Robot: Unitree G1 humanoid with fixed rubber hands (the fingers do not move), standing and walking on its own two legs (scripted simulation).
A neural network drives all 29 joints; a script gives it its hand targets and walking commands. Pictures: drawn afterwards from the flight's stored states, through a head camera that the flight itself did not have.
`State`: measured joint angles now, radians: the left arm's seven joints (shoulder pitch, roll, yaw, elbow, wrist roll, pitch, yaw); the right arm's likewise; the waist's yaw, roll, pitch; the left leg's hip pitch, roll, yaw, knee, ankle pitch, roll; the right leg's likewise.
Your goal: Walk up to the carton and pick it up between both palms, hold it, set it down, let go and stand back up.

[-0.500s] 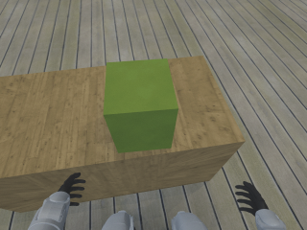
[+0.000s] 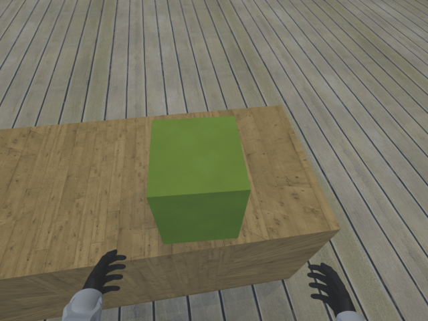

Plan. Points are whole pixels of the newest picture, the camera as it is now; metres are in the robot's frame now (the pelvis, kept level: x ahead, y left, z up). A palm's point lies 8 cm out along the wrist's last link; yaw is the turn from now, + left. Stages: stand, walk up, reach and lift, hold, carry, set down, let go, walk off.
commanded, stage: reach and lift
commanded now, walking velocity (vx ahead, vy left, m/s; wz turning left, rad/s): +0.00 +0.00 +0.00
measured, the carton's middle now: (197, 182) +0.44 +0.03 -0.08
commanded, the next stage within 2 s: none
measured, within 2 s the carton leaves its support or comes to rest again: neither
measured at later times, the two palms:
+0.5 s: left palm (92, 316) +0.15 +0.22 -0.06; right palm (339, 320) +0.13 -0.22 -0.06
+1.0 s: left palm (91, 284) +0.20 +0.23 -0.05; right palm (318, 262) +0.22 -0.20 -0.05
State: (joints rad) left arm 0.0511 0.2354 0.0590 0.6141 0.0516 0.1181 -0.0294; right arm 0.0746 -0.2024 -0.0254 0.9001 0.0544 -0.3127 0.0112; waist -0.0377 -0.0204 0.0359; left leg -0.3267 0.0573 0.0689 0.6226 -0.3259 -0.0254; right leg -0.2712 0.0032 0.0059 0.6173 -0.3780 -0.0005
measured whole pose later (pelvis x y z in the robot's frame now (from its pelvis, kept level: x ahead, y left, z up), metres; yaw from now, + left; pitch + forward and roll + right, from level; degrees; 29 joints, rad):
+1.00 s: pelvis -0.01 +0.00 -0.01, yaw +2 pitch +3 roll +0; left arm 0.00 0.18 -0.02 0.81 -0.15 -0.47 0.06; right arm -0.07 -0.19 0.06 1.01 0.24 -0.62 0.04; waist 0.02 -0.02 -0.06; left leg -0.42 0.05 0.03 0.70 -0.34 -0.02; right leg -0.34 -0.01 -0.03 0.68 -0.40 0.00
